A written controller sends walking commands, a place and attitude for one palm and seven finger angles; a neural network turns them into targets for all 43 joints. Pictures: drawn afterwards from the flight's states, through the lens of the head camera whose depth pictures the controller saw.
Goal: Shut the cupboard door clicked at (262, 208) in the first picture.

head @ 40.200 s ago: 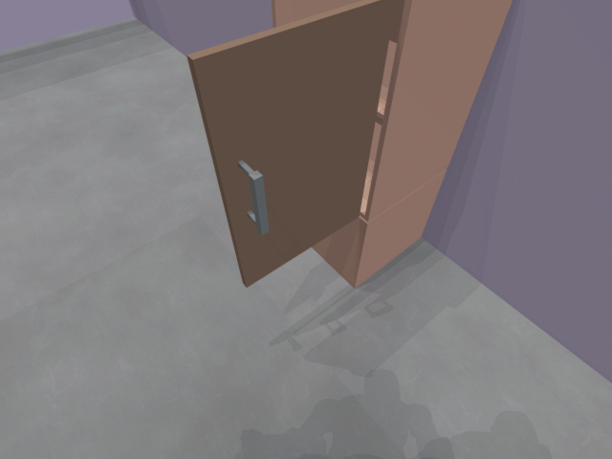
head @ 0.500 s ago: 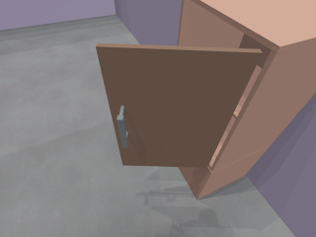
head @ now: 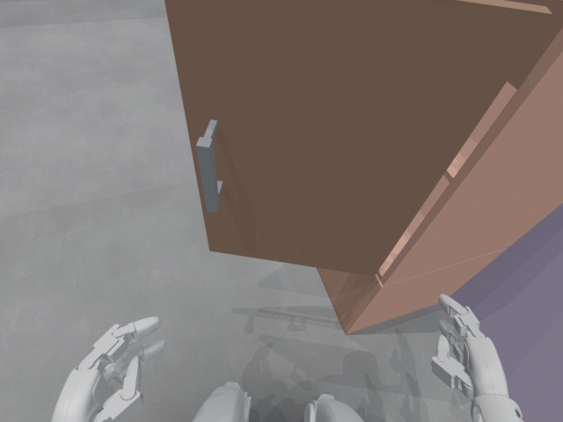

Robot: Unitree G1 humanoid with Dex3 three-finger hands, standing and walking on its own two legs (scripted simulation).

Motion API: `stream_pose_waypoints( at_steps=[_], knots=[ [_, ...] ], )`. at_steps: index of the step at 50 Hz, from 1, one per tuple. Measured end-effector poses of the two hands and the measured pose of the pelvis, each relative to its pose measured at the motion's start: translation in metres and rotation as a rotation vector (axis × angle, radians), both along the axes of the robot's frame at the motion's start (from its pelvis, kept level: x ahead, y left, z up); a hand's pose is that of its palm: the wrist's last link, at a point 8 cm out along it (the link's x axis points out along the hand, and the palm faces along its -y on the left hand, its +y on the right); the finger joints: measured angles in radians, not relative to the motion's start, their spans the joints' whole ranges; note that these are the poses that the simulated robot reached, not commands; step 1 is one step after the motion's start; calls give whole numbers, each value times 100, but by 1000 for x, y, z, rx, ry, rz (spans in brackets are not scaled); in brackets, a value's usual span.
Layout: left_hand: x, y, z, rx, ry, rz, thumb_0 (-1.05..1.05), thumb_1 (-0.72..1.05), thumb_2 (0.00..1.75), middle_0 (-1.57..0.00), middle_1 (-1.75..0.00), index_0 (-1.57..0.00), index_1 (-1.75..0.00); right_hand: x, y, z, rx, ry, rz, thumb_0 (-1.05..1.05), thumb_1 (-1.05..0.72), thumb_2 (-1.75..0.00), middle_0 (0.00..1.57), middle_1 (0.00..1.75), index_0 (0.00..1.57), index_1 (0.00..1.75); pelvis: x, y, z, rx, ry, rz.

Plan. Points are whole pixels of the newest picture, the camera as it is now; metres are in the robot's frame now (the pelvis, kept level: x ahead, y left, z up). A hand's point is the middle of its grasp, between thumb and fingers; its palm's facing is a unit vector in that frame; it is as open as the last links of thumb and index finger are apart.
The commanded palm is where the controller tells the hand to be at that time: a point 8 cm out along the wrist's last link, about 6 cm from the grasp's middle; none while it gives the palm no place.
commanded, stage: raise the hand and make a fist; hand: left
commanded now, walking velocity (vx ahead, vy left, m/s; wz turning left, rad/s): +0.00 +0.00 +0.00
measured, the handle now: (212, 169) +0.46 +0.16 +0.07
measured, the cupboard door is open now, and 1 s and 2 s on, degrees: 64 64 64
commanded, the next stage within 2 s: bring the fist close to the handle in 1.46 s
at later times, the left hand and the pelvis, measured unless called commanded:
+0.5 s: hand (119, 334) +0.20 +0.21 +0.06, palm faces +0.06 -1.00 -0.07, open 3.7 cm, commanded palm +0.18 +0.25 +0.05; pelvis +0.01 +0.01 +0.00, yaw +0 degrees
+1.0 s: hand (122, 320) +0.22 +0.22 +0.05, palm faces -0.07 -1.00 -0.02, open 3.1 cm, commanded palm +0.21 +0.28 +0.07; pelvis +0.01 +0.04 +0.01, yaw +0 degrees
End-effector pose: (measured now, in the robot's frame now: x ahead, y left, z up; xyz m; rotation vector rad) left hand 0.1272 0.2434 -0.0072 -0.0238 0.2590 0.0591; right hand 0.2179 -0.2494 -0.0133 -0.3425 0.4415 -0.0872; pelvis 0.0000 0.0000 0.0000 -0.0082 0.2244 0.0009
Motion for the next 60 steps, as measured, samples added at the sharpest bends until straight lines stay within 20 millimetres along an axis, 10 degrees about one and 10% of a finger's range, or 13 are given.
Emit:
stream_pose_waypoints(
  at_steps=[4,8,14,24,32,40,45,60],
  knots=[
    [-9,15,34,98,-149,76,3,90,90,-52,-65,-52,-65,25,14,-23,17,-3,62,1,-91,-90,20,30,20,30,2,-4,-14,-27,31,23],
    [24,1,74,133,-399,-28,3,90,90,-59,-73,-59,-73,28,35,-52,90,23,83,1,-91,-90,20,30,20,30,0,-4,-22,-43,53,31],
    [76,-26,44,17,-164,-253,1,90,90,-70,-85,-70,-85,-9,47,-77,214,152,-26,2,-91,-90,20,30,20,30,1,-4,-18,-19,74,6],
    [52,21,72,95,-214,12,2,90,90,-88,-105,-88,-105,-60,17,-67,115,280,-144,2,-91,-90,20,30,20,30,12,7,-1,-22,65,-2],
    [63,3,43,16,-175,-190,2,90,90,-103,-121,-103,-121,-49,17,-56,54,196,-144,2,-91,-90,20,30,20,30,2,22,-8,-42,68,-4],
    [69,33,86,66,-287,-38,2,90,90,-118,-137,-118,-137,-31,54,-32,112,133,-93,2,-91,-90,20,30,20,30,7,33,6,-51,33,-1],
    [71,33,68,51,-193,-87,2,90,90,-124,-145,-125,-144,-26,70,-28,122,132,-38,2,-91,-90,20,30,20,30,7,39,9,-58,28,8],
    [93,44,81,66,-223,-94,2,90,90,-130,-150,-130,-150,-43,61,-33,108,212,-73,2,-91,-90,20,30,20,30,13,43,15,-60,27,7]
  ],
)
